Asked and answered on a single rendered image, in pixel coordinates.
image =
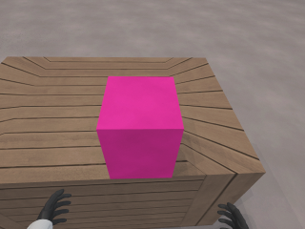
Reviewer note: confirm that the robot right hand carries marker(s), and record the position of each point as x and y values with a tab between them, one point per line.
237	221

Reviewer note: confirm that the carton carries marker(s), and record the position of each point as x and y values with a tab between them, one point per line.
140	126

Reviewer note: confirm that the robot left forearm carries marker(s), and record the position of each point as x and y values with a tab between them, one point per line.
41	224

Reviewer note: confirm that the pedestal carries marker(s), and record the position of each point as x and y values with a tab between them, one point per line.
49	110

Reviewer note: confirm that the robot left hand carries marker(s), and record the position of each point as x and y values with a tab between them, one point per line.
48	212

